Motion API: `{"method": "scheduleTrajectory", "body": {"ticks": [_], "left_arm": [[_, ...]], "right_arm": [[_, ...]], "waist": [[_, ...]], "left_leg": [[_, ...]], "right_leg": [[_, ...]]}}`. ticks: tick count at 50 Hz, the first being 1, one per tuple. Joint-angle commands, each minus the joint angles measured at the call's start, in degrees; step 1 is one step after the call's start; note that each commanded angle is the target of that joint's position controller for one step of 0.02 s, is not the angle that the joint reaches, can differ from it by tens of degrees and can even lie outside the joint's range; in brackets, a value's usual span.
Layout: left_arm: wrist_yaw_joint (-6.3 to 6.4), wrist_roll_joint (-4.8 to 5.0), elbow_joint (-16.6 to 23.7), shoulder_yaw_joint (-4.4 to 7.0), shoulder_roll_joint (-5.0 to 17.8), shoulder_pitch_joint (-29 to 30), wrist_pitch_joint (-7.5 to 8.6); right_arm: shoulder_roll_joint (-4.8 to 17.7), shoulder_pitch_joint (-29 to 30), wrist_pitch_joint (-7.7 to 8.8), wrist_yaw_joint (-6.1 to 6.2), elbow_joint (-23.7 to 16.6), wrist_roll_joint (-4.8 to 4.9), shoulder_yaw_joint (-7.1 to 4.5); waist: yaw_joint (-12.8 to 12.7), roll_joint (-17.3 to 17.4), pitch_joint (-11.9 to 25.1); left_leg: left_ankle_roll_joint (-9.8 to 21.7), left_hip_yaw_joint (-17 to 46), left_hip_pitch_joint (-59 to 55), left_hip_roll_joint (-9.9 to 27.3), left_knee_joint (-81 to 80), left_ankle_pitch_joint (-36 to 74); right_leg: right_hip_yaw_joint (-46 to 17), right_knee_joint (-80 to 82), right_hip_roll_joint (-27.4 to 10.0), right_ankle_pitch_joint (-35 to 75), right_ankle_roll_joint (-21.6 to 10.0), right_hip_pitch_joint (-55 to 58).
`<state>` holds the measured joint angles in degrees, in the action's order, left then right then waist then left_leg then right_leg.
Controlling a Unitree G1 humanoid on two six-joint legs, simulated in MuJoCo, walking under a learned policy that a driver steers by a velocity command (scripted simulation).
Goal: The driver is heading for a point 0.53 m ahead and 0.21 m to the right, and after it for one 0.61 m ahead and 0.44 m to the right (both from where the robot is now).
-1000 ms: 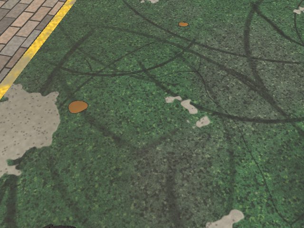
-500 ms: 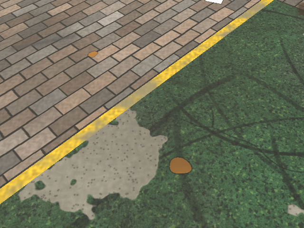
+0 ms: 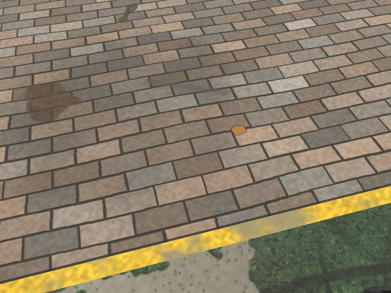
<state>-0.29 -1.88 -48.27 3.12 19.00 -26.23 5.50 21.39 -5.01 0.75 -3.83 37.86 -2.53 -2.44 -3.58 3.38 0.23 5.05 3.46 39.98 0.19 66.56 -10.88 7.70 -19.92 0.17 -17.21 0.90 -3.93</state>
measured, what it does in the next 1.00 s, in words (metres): walks ahead, turning right: left foot, then right foot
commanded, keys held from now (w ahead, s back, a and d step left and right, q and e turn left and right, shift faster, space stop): w+shift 0.04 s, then w+e+shift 0.40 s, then e+shift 0.56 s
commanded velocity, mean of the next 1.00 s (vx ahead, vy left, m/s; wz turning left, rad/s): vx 0.65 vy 0.00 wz -0.60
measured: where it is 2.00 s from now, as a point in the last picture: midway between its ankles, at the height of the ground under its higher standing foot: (243, 208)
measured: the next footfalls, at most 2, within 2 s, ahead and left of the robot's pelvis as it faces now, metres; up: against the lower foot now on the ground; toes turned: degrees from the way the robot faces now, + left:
left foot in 0.20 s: +0.37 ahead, +0.09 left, +0.00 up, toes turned +2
right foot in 0.60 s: +0.78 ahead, -0.12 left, +0.00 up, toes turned -19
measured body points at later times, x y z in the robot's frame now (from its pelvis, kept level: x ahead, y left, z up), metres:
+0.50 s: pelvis +0.47 +0.00 -0.01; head +0.49 -0.01 +0.44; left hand +0.68 +0.23 -0.11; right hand +0.38 -0.28 -0.13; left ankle +0.33 +0.09 -0.74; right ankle +0.63 -0.15 -0.67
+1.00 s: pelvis +0.77 -0.05 -0.01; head +0.80 -0.09 +0.44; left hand +1.09 +0.09 -0.08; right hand +0.81 -0.40 -0.07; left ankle +0.99 -0.03 -0.72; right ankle +0.74 -0.11 -0.74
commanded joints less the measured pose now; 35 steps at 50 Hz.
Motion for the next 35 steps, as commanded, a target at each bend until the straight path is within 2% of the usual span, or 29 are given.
{"method": "scheduleTrajectory", "body": {"ticks": [1, 2, 3, 4, 5, 6, 7, 8, 9, 10, 11, 12, 13, 14, 16, 17, 19, 22, 23, 25, 27, 28, 29, 30, 31, 32, 33, 34, 35], "left_arm": [[-0.78, 0.31, 2.72, -0.25, 3.32, 4.18, 2.20], [-0.79, 0.45, 1.91, -0.32, 3.59, 2.70, 2.27], [-0.67, 0.56, 1.10, -0.18, 4.78, 1.19, 2.24], [-0.62, 0.88, -0.21, -0.24, 5.34, -0.95, 2.01], [-0.57, 1.05, -1.53, -0.22, 6.46, -2.51, 1.64], [-0.35, 1.07, -2.25, -0.02, 8.25, -2.86, 1.34], [0.06, 1.14, -2.69, 0.28, 10.36, -3.00, 1.06], [0.53, 0.98, -2.97, 0.55, 12.06, -2.16, 0.53], [0.72, 1.46, -2.53, 0.52, 12.19, -0.02, 0.07], [0.29, 1.04, -0.68, -0.62, 6.64, -1.17, 0.13], [-0.20, 2.77, 1.48, -1.99, -1.49, -8.31, 0.11], [0.22, 2.84, 2.48, -0.33, 5.48, -0.47, -0.34], [-0.06, 2.91, 3.42, -0.18, 4.83, 3.72, -0.44], [-0.54, 2.57, 2.75, -0.65, 2.67, 3.91, -0.74], [-1.47, 1.36, 0.77, -0.73, 0.19, 0.81, -2.81], [-1.82, 1.05, 0.91, -0.62, -0.58, 1.87, -3.79], [-2.49, 0.61, 3.12, -0.54, -1.69, 7.70, -5.04], [-3.42, 1.05, 6.77, -1.34, -3.21, 15.73, -4.92], [-3.69, 1.07, 7.36, -1.64, -3.42, 17.02, -4.65], [-4.66, 0.37, 8.56, -2.19, -3.44, 20.58, -3.87], [-5.03, -0.19, 6.26, -1.67, -1.65, 14.14, -3.60], [-4.69, -0.38, 4.34, -0.84, 0.34, 7.19, -3.74], [-4.04, 4.07, 5.41, 2.71, 7.33, 0.60, -3.77], [-2.86, 4.71, 3.35, 4.29, 11.06, -6.99, -4.41], [-1.01, 4.40, 3.17, 4.34, 12.47, -4.47, -4.89], [-1.14, -0.80, 7.58, 4.00, 16.70, 1.59, -2.87], [-1.61, -0.53, 12.15, 4.64, 14.79, 5.89, -2.86], [-1.97, 1.17, 13.96, 4.18, 12.15, 9.95, -2.32], [-2.06, 3.51, 13.93, 3.14, 8.15, 13.95, -2.12]], "right_arm": [[-0.80, 4.82, 0.75, -1.00, -5.91, 0.00, 1.87], [-0.93, 7.43, 1.09, -1.48, -6.50, 0.06, 2.26], [-1.69, 9.93, 1.43, -1.90, -7.37, 0.18, 2.82], [-1.74, 11.84, 1.75, -2.01, -7.50, 0.15, 3.04], [-1.84, 12.24, 2.02, -1.78, -7.39, 0.00, 3.25], [-1.31, 10.95, 2.25, -1.14, -6.84, -0.20, 3.11], [0.19, 7.27, 2.38, -0.25, -5.73, -0.68, 2.51], [2.31, -2.24, 2.55, 0.80, -2.87, -0.92, 1.43], [4.74, -14.19, 2.75, 1.96, 0.90, -1.15, 0.10], [10.05, -22.00, 2.82, 3.41, 3.22, -2.18, -1.67], [12.84, -20.47, 3.25, 3.97, 2.06, -3.01, -2.49], [9.72, -18.95, 2.93, 4.01, 2.06, -1.20, -2.42], [5.59, -14.89, 3.43, 3.95, 3.48, -0.69, -1.46], [3.16, -12.53, 3.99, 3.65, 4.28, -0.38, -1.15], [0.07, -11.40, 4.89, 3.80, 5.37, 0.46, -0.47], [-1.25, -11.98, 5.56, 3.60, 6.23, 0.96, -0.25], [-2.09, -12.68, 6.62, 3.38, 7.97, 2.05, -0.25], [-3.25, -12.24, 7.52, 3.31, 9.10, 1.54, 0.15], [-3.25, -10.93, 7.56, 3.52, 9.10, 1.57, 0.28], [-1.36, -11.99, 7.86, 4.47, 9.45, 2.37, 0.10], [3.32, -12.57, 7.84, 5.61, 8.84, 2.99, -0.87], [5.53, -11.71, 7.14, 6.03, 8.12, 3.26, -1.50], [12.50, -7.35, 5.69, 6.81, 5.12, 4.67, -3.30], [9.80, -4.03, 4.84, 6.45, 4.46, 5.05, -3.04], [0.59, -3.73, 5.16, 5.14, 3.26, 3.18, -0.68], [-3.08, -17.99, 6.24, 4.61, -0.03, 2.85, 0.98], [3.51, -16.10, 6.98, 4.33, -0.57, 2.59, 0.39], [4.94, -11.14, 7.04, 4.33, -2.51, 3.48, -0.27], [4.25, -7.30, 6.20, 5.13, -1.75, 1.95, -0.67]], "waist": [[4.11, -6.72, -7.31], [3.37, -5.61, -8.17], [2.84, -5.89, -8.83], [2.26, -4.64, -9.47], [2.58, -5.28, -8.92], [3.91, -7.10, -7.02], [6.38, -8.88, -2.92], [11.28, -10.74, 2.72], [17.60, -10.51, 8.30], [17.44, -3.75, 15.96], [9.79, 7.87, 24.17], [12.94, 0.45, 20.77], [10.08, -0.90, 8.60], [7.67, -1.25, 2.93], [3.63, 0.43, -0.32], [2.93, 0.43, -1.61], [2.34, 0.26, -5.18], [1.76, 1.40, -7.67], [0.86, 0.25, -8.71], [1.27, -2.90, -9.25], [-1.27, -1.14, -3.84], [-4.46, 0.33, 0.60], [-9.49, 6.19, 6.86], [-13.42, 1.10, 8.89], [-9.48, -17.23, 3.98], [1.35, -23.29, 17.88], [-1.78, -10.91, 27.14], [0.58, -3.39, 16.55], [3.43, 7.22, 8.87]], "left_leg": [[-0.32, 0.06, 2.56, 1.13, -12.19, 7.84], [0.14, -3.65, -0.82, 0.44, -17.60, 9.85], [0.78, -5.23, -5.51, 0.45, -22.27, 10.99], [1.53, -7.32, -7.80, -0.26, -25.41, 11.11], [2.37, -9.37, -10.27, -0.84, -27.94, 10.18], [2.93, -10.12, -13.85, -2.39, -29.34, 7.99], [3.51, -9.94, -19.65, -4.30, -29.71, 4.07], [4.13, -7.96, -29.91, -5.31, -30.42, 0.32], [4.75, -5.01, -44.48, -3.13, -34.77, 1.83], [4.60, 8.69, -59.16, 9.89, -34.57, -14.23], [7.41, 35.61, -70.06, 26.17, -40.53, -25.35], [6.52, 37.80, -62.14, 24.61, -47.77, -25.83], [5.75, 26.74, -52.19, 21.11, -49.48, -18.76], [5.20, 19.87, -44.52, 18.84, -51.74, -10.95], [3.21, 9.19, -35.63, 15.52, -55.37, -4.75], [2.73, 6.06, -33.94, 14.92, -56.54, -1.63], [1.43, -1.14, -33.39, 13.71, -59.18, 5.39], [-0.71, -13.15, -30.84, 8.93, -60.43, 18.74], [-1.57, -16.77, -30.01, 7.62, -59.45, 27.40], [-2.69, -19.84, -29.89, 7.37, -56.92, 40.24], [-4.30, -19.83, -33.62, 8.72, -46.07, 56.97], [-4.86, -18.94, -33.74, 10.03, -36.51, 62.97], [-6.61, -14.79, -32.66, 10.71, -26.18, 67.97], [-8.05, -15.00, -27.68, 7.76, -9.33, 50.86], [-10.07, -14.06, -14.97, -4.32, 14.51, -16.12], [-11.89, 0.47, 0.41, -8.24, 32.60, -26.44], [-9.78, 8.20, -1.04, -5.79, 31.86, -22.70], [-8.01, 7.58, 1.20, -4.32, 25.14, -20.31], [-6.92, 5.85, -0.85, -1.27, 18.38, -17.58]], "right_leg": [[-6.40, 16.11, -12.06, 15.63, -6.62, -5.58], [-3.72, 18.08, -11.25, 20.11, -6.46, -6.36], [-3.62, 20.75, -12.32, 22.60, -7.09, -7.84], [-2.98, 21.33, -12.41, 29.26, -7.47, -5.95], [-3.02, 19.44, -12.43, 40.01, -7.92, -2.56], [-2.87, 15.02, -12.68, 55.09, -8.12, 0.93], [-2.98, 7.74, -13.57, 68.40, -8.02, 3.75], [-3.64, -4.30, -14.15, 73.61, -7.65, 3.43], [-3.57, -20.11, -12.39, 66.04, -7.04, -3.26], [-4.35, -40.73, -7.47, 32.25, -7.28, -15.88], [-9.72, -60.12, -1.04, -11.42, -6.99, -33.56], [-12.50, -62.74, -1.98, -4.68, -7.88, -37.57], [-12.07, -58.94, -4.35, 1.76, -7.69, -39.21], [-11.56, -55.87, -6.12, 3.60, -7.10, -37.68], [-11.53, -53.84, -7.89, 4.36, -5.64, -32.85], [-11.42, -53.12, -8.70, 4.23, -5.33, -32.97], [-10.39, -51.52, -9.77, 6.67, -4.74, -37.99], [-5.94, -42.82, -8.05, 17.07, -5.20, -38.22], [-3.69, -37.34, -6.56, 20.50, -5.66, -35.88], [2.15, -23.67, -2.73, 27.09, -6.32, -28.14], [5.49, -18.56, 3.21, 28.96, -7.27, -17.13], [5.14, -18.71, 5.65, 26.18, -8.28, -9.05], [-0.66, -21.85, 4.74, 23.75, -8.83, 1.46], [-5.20, -15.74, 2.31, 29.51, -10.84, 10.90], [-12.90, -10.58, -2.00, 49.13, -13.10, 16.05], [-43.76, -11.26, -16.54, 60.65, -27.46, 30.30], [-50.75, -4.62, -18.32, 44.01, -29.64, 29.62], [-47.99, -0.53, -15.16, 31.85, -27.83, 19.43], [-42.55, 2.51, -10.50, 23.68, -22.06, 9.28]]}}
